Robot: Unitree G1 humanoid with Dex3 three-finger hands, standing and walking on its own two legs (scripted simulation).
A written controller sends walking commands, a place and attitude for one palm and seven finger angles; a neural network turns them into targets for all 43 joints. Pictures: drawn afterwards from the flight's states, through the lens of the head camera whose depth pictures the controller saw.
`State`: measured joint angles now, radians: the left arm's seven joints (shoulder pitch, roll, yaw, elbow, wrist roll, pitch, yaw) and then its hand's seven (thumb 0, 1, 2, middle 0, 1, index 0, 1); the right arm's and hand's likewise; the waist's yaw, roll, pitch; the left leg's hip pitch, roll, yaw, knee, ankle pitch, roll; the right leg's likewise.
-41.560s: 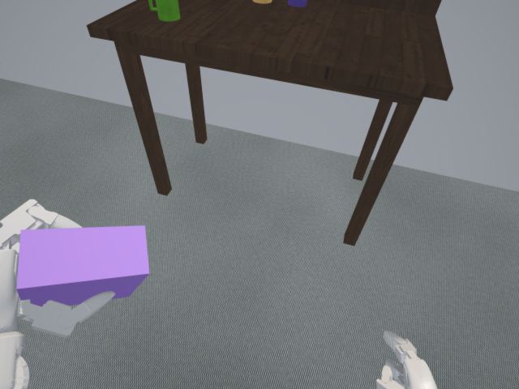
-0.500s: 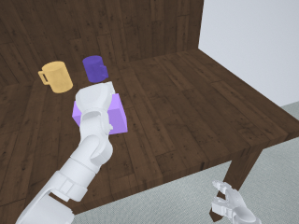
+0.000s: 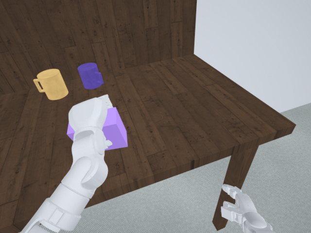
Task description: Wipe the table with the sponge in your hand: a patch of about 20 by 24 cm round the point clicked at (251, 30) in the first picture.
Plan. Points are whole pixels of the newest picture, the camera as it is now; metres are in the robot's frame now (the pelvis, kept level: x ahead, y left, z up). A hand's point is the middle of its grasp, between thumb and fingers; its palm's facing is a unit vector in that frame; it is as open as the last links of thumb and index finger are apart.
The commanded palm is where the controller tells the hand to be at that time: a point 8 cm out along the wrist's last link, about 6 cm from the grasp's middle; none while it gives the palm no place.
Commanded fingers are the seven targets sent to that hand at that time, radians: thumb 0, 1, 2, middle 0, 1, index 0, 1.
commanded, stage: wipe back along the third lane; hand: left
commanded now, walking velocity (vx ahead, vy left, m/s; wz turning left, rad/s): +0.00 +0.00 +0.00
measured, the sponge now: (102, 136) +0.34 +0.19 +0.12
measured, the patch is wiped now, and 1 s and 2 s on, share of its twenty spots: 1.00 1.00 1.00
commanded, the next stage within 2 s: slide back across to the middle lane in 0.30 s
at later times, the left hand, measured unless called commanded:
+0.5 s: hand (102, 137) +0.28 +0.16 +0.16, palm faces +0.28 -0.24 -0.93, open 10.0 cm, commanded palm +0.23 +0.17 +0.18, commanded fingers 0.00 0.10 1.30 -1.20 -1.60 -1.20 -1.60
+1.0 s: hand (80, 143) +0.25 +0.19 +0.18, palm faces +0.31 -0.35 -0.88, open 10.0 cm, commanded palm +0.20 +0.21 +0.22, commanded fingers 0.00 0.10 1.30 -1.20 -1.60 -1.20 -1.60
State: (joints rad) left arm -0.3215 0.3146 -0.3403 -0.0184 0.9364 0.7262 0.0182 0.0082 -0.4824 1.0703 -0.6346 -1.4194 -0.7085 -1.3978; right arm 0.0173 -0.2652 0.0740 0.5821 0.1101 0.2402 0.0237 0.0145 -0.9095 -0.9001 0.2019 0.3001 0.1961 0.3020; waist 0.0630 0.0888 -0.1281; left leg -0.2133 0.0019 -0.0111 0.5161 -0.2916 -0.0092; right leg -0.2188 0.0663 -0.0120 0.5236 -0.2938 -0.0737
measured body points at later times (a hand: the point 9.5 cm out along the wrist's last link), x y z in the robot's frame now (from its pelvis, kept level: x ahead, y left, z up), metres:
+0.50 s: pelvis -0.01 -0.02 +0.00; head -0.06 -0.07 +0.44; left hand +0.26 +0.17 +0.21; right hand +0.24 -0.22 -0.06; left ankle -0.01 +0.13 -0.73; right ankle -0.01 -0.07 -0.73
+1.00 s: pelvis -0.01 +0.00 +0.00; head -0.07 -0.05 +0.44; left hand +0.23 +0.21 +0.23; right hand +0.23 -0.21 -0.06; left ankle -0.01 +0.13 -0.73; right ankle -0.01 -0.07 -0.73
